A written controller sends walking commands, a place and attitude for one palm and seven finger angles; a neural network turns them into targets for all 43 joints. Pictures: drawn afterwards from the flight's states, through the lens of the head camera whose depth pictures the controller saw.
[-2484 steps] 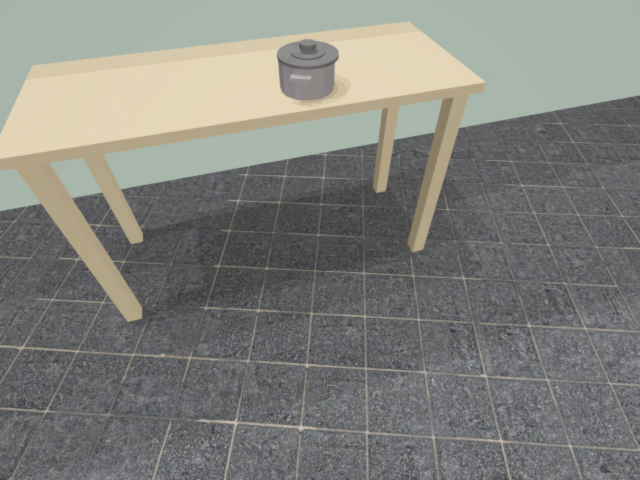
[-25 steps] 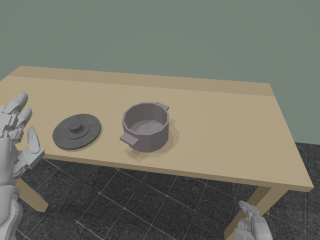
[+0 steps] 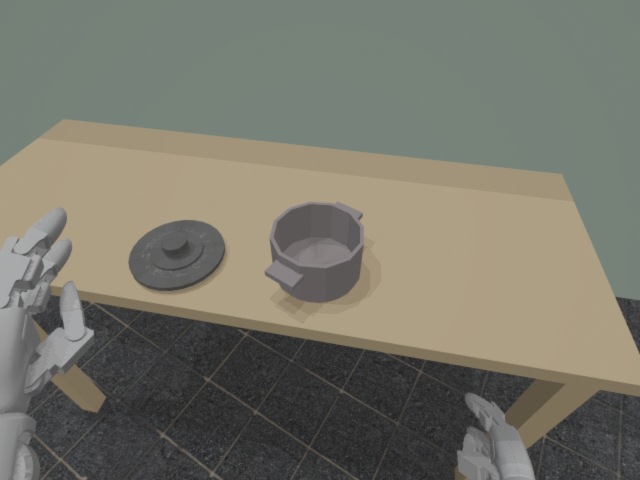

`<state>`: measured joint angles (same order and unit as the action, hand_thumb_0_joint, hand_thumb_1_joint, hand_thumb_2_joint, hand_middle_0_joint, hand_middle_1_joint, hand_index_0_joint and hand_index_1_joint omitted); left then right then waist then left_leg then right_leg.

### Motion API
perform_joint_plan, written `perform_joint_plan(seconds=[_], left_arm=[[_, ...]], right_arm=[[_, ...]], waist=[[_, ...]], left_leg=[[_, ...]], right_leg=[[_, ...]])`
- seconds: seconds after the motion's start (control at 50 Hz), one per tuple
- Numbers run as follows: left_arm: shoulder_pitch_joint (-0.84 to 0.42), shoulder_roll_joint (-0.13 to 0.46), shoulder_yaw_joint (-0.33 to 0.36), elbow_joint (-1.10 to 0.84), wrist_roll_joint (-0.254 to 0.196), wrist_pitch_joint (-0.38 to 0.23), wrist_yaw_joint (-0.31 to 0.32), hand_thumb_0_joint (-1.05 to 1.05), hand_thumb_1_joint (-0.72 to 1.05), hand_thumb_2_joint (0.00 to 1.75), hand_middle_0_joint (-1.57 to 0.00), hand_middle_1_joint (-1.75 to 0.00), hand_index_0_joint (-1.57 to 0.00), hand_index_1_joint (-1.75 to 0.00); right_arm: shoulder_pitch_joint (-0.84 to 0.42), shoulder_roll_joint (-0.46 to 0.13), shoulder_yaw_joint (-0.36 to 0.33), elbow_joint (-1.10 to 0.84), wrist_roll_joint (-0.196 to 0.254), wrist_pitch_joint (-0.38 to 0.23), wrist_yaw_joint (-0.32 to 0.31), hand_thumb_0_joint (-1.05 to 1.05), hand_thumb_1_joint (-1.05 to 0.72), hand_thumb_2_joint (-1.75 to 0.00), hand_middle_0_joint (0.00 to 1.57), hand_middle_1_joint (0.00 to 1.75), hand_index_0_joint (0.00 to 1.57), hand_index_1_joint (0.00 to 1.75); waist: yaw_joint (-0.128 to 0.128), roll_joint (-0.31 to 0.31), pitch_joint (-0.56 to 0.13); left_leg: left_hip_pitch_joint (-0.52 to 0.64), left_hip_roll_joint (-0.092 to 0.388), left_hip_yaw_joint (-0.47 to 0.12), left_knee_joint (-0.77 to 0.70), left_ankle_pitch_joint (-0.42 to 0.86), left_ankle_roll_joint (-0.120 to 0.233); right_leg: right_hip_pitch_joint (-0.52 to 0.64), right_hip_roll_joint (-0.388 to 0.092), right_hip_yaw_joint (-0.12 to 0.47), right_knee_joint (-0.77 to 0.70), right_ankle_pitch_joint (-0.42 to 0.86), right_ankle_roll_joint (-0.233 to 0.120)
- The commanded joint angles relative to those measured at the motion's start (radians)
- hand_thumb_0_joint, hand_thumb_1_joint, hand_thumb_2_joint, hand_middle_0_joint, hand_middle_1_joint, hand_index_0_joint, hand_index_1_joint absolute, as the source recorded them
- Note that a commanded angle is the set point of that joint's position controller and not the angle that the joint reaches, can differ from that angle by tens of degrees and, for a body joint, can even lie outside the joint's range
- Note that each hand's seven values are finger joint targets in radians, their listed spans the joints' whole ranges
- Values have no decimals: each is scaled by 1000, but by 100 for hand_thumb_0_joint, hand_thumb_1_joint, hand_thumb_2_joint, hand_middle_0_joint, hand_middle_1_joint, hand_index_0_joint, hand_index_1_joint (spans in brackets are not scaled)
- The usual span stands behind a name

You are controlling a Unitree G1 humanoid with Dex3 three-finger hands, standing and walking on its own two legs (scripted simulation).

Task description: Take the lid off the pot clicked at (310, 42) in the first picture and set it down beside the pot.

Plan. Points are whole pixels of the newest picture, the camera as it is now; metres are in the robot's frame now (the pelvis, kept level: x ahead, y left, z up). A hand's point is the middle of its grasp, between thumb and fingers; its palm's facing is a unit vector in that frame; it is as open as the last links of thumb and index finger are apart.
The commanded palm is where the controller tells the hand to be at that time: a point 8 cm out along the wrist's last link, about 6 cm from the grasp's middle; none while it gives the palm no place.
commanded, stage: step back with the hand held close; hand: left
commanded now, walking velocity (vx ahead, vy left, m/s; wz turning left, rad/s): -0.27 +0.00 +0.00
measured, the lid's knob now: (174, 243) +0.45 +0.32 +0.00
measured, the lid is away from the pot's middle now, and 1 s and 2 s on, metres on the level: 0.24 0.24 0.24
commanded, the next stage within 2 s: stop stepping back and stand still in 1.36 s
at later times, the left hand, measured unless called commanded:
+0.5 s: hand (92, 349) +0.17 +0.23 +0.17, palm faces +0.25 -0.81 -0.53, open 7.4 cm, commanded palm +0.11 +0.29 +0.19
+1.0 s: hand (25, 404) +0.12 +0.25 +0.18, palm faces +0.28 -0.85 -0.46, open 7.4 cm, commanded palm +0.05 +0.30 +0.19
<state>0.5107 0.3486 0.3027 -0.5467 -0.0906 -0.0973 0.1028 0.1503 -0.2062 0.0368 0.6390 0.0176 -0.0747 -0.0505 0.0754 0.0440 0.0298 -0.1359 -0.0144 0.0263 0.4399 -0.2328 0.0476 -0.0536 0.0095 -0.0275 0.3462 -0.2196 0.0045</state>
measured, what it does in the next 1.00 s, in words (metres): walks backwards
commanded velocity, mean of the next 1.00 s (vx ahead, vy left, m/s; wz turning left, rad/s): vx -0.30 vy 0.00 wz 0.02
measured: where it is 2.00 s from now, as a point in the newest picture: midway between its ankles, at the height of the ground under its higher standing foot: outside the picture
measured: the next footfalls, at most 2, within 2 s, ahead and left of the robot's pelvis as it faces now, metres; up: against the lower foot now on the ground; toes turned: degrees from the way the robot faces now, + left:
right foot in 1.04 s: -0.12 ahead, -0.11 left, +0.00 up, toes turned -4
left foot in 1.30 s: -0.08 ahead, +0.11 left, +0.00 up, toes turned -3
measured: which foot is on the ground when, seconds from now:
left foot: down 0.00-1.00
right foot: down 0.00-0.78, up 0.80-1.00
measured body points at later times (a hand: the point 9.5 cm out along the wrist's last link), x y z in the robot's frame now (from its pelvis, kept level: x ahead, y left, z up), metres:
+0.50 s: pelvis -0.03 +0.01 -0.01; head +0.02 +0.02 +0.44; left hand +0.15 +0.28 +0.20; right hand +0.15 -0.23 -0.10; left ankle +0.01 +0.08 -0.74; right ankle -0.02 -0.13 -0.74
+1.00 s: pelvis -0.10 +0.03 -0.01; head -0.05 +0.06 +0.43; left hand +0.10 +0.30 +0.20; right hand +0.09 -0.19 -0.08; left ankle -0.01 +0.10 -0.74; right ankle -0.14 -0.11 -0.73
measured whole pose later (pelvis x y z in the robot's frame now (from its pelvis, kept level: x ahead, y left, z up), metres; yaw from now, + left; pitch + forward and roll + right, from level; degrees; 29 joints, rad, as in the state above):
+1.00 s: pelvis -0.10 +0.03 -0.01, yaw -4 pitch +4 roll -3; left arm 0.61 0.45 0.42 -0.77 -0.06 -0.18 0.14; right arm 0.14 -0.15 0.00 0.54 0.01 -0.05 -0.04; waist 0.02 -0.02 0.04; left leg -0.46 0.02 0.08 0.55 -0.16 0.08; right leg -0.31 0.03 -0.01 0.60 -0.38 0.02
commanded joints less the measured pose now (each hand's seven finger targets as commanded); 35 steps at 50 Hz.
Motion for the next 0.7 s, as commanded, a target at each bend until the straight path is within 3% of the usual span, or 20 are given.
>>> perform_joint_plan(seconds=[0.0, 0.02, 0.04, 0.06, 0.08, 0.12, 0.2, 0.24, 0.3, 0.34, 0.38, 0.44, 0.48, 0.52, 0.56, 0.58, 0.6, 0.62, 0.66, 0.68], left_arm=[[-260, 353, 302, -313, -13, -120, 31, 0, 90, 90, -20, -30, -20, -30], [-248, 316, 268, -327, 0, -143, 26, 0, 90, 90, -20, -30, -20, -30], [-109, 263, 231, -222, -2, -135, 20, 0, 90, 90, -20, -30, -20, -30], [-28, 197, 180, -170, 1, -118, 8, 0, 90, 90, -20, -30, -20, -30], [8, 167, 150, -154, 6, -107, -1, 0, 90, 90, -20, -30, -20, -30], [49, 143, 127, -160, 8, -109, -10, 0, 90, 90, -20, -30, -20, -30], [81, 212, 178, -298, 13, -113, 0, 0, 90, 90, -20, -30, -20, -30], [115, 227, 194, -349, 16, -115, 7, 0, 90, 90, -20, -30, -20, -30], [144, 275, 241, -441, 12, -112, 25, 0, 90, 90, -20, -30, -20, -30], [174, 251, 229, -438, 10, -105, 31, 0, 90, 90, -20, -30, -20, -30], [178, 247, 233, -424, 11, -101, 39, 0, 90, 90, -20, -30, -20, -30], [173, 234, 234, -395, 12, -103, 42, 0, 90, 90, -20, -30, -20, -30], [172, 231, 243, -351, 8, -101, 45, 0, 90, 90, -20, -30, -20, -30], [176, 222, 234, -328, 6, -105, 46, 0, 90, 90, -20, -30, -20, -30], [153, 225, 220, -323, 5, -110, 49, 0, 90, 90, -20, -30, -20, -30], [141, 227, 211, -325, 4, -111, 52, 0, 90, 90, -20, -30, -20, -30], [147, 238, 225, -329, 4, -112, 57, 0, 90, 90, -20, -30, -20, -30], [149, 220, 204, -332, 8, -116, 57, 0, 90, 90, -20, -30, -20, -30], [125, 236, 215, -357, 17, -120, 64, 0, 90, 90, -20, -30, -20, -30], [108, 235, 212, -378, 19, -128, 67, 0, 90, 90, -20, -30, -20, -30]], right_arm=[[-126, -144, -26, -239, 6, -32, -5, 0, -90, -90, 20, 30, 20, 30], [-129, -119, -26, -203, -2, -26, -10, 0, -90, -90, 20, 30, 20, 30], [-110, -122, -31, -183, -6, -18, -13, 0, -90, -90, 20, 30, 20, 30], [-93, -119, -39, -189, -4, -6, -10, 0, -90, -90, 20, 30, 20, 30], [-83, -127, -49, -199, -3, 7, -7, 0, -90, -90, 20, 30, 20, 30], [-82, -135, -60, -215, 0, 21, -4, 0, -90, -90, 20, 30, 20, 30], [-92, -146, -73, -251, 1, 45, -8, 0, -90, -90, 20, 30, 20, 30], [-89, -138, -77, -270, 2, 56, -8, 0, -90, -90, 20, 30, 20, 30], [-89, -136, -84, -282, 7, 55, -10, 0, -90, -90, 20, 30, 20, 30], [-74, -127, -89, -275, 7, 54, -9, 0, -90, -90, 20, 30, 20, 30], [-65, -129, -95, -268, 5, 46, -8, 0, -90, -90, 20, 30, 20, 30], [-50, -135, -101, -261, 9, 37, -7, 0, -90, -90, 20, 30, 20, 30], [-49, -134, -106, -260, 15, 40, -12, 0, -90, -90, 20, 30, 20, 30], [-35, -125, -107, -258, 21, 49, -12, 0, -90, -90, 20, 30, 20, 30], [-24, -111, -113, -246, 23, 59, -14, 0, -90, -90, 20, 30, 20, 30], [-19, -101, -112, -239, 23, 61, -14, 0, -90, -90, 20, 30, 20, 30], [-24, -93, -111, -234, 21, 61, -14, 0, -90, -90, 20, 30, 20, 30], [-22, -89, -106, -229, 22, 61, -14, 0, -90, -90, 20, 30, 20, 30], [-45, -94, -101, -237, 20, 59, -22, 0, -90, -90, 20, 30, 20, 30], [-65, -105, -100, -241, 20, 55, -28, 0, -90, -90, 20, 30, 20, 30]], waist=[[-29, 105, 17], [-30, 31, -12], [-42, -53, 6], [-51, -109, -17], [-56, -121, -53], [-60, -51, -109], [-49, 46, -180], [-45, 36, -195], [-44, 94, -228], [-48, 111, -216], [-51, 145, -193], [-61, 93, -169], [-67, 3, -154], [-86, -108, -170], [-106, -192, -154], [-111, -222, -141], [-112, -229, -152], [-113, -225, -147], [-113, -170, -127], [-107, -98, -101]], left_leg=[[-16, 75, -75, -77, -3, 4], [-41, 70, -89, -56, -13, 11], [-39, 72, -89, -23, 11, 13], [-17, 74, -87, 5, 59, 12], [-1, 81, -80, 29, 106, 13], [13, 98, -72, 35, 178, 15], [-17, 136, -108, 4, 340, 24], [-36, 154, -126, -3, 394, 27], [-34, 186, -151, -11, 485, 33], [-31, 204, -155, -9, 520, 34], [-64, 218, -157, -16, 474, 38], [-125, 214, -157, -5, 321, 35], [-190, 186, -140, 38, 148, 26], [-201, 128, -107, 136, -8, 4], [-185, 62, -76, 262, -135, -16], [-173, 43, -65, 318, -168, -24], [-171, 37, -61, 351, -179, -28], [-173, 43, -66, 354, -170, -26], [-167, 60, -71, 229, -98, -20], [-174, 86, -96, 125, -61, -9]], right_leg=[[-136, -36, 64, -57, 123, -35], [-135, -60, 90, -59, 150, -38], [-168, -82, 111, -71, 169, -40], [-178, -98, 124, -62, 201, -38], [-176, -109, 122, -48, 238, -34], [-169, -114, 106, -7, 280, -28], [-139, -73, 54, 87, 269, -12], [-144, -54, 33, 126, 207, -5], [-170, -38, 30, 179, 84, 3], [-201, -33, 23, 188, -9, 7], [-206, -34, 23, 198, -59, 7], [-189, -44, 28, 180, -43, 0], [-177, -76, 56, 150, 55, -12], [-199, -157, 145, 91, 182, -47], [-280, -255, 243, 7, 169, -89], [-319, -287, 260, -21, 138, -102], [-326, -301, 276, -33, 140, -115], [-321, -307, 247, -12, 177, -118], [-319, -260, 176, 66, 232, -86], [-324, -205, 134, 116, 198, -59]])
